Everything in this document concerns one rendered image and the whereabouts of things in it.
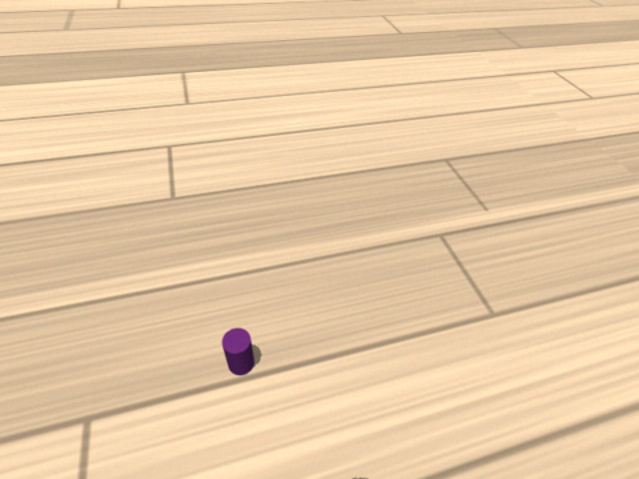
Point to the can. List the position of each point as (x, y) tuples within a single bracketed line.
[(238, 350)]

